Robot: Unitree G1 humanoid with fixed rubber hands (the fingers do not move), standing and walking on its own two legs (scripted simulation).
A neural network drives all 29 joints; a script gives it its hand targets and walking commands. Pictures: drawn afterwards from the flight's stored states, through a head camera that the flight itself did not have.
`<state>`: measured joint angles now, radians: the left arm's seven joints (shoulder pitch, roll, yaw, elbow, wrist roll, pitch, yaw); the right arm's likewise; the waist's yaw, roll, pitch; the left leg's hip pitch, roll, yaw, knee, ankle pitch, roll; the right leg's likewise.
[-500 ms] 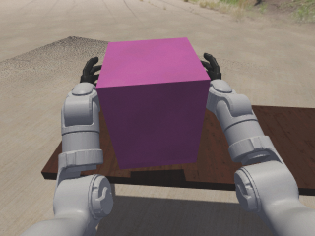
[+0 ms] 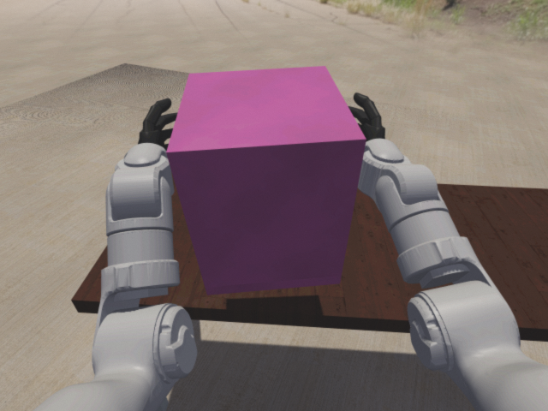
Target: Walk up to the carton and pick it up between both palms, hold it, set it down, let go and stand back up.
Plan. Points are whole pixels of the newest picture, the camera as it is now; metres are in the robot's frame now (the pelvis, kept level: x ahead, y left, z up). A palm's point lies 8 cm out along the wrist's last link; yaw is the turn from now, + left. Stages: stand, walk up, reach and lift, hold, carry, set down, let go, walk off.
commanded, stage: hold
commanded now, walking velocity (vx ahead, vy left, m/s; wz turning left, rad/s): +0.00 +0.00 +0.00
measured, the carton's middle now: (266, 180) +0.38 +0.00 +0.21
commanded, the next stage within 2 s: none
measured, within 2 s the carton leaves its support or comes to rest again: neither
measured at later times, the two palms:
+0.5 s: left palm (160, 161) +0.37 +0.15 +0.25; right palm (373, 154) +0.37 -0.14 +0.26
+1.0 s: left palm (158, 159) +0.37 +0.15 +0.25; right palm (371, 152) +0.37 -0.14 +0.26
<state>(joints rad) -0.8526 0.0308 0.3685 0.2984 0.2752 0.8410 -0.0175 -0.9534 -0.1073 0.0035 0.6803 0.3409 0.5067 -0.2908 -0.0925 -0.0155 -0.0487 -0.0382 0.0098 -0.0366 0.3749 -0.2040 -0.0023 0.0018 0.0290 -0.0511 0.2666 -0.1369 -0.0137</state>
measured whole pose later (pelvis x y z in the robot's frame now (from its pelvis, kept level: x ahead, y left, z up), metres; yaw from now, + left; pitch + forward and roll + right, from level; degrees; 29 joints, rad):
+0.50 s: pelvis +0.00 +0.00 +0.00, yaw -1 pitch -7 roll -1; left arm -0.82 0.03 0.33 0.27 0.26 0.83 0.00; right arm -0.92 -0.11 0.00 0.63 0.35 0.52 -0.29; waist -0.09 -0.02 -0.05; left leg -0.06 0.01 -0.02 0.39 -0.21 0.00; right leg -0.02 0.03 -0.04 0.28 -0.13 -0.01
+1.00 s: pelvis +0.00 +0.00 +0.00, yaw +0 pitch -7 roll -1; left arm -0.82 0.03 0.33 0.29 0.25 0.83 0.01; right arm -0.93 -0.11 -0.01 0.65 0.34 0.52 -0.29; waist -0.09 -0.02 -0.06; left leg -0.06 0.01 -0.03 0.39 -0.21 0.00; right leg -0.02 0.03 -0.04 0.27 -0.13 -0.01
